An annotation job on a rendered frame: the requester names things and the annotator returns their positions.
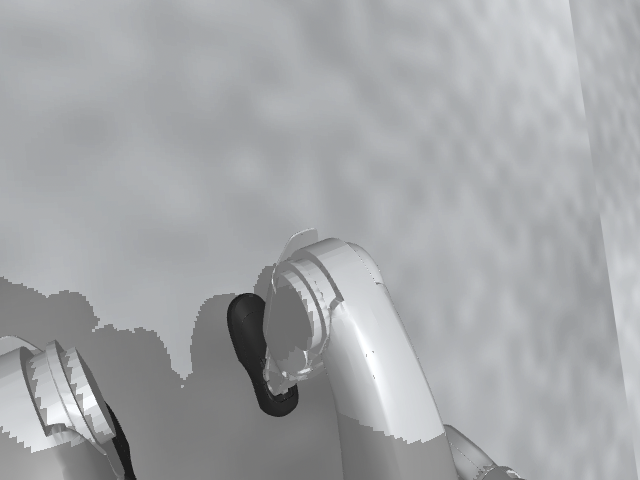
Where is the right robot foot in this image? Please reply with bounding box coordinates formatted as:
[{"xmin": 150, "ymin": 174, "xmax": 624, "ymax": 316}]
[{"xmin": 227, "ymin": 293, "xmax": 298, "ymax": 417}]

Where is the left robot foot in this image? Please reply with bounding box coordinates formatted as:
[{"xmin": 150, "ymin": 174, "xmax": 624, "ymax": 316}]
[{"xmin": 105, "ymin": 402, "xmax": 137, "ymax": 480}]

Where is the right robot hand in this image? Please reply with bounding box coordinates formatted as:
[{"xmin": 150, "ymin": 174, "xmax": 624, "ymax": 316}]
[{"xmin": 444, "ymin": 424, "xmax": 498, "ymax": 480}]

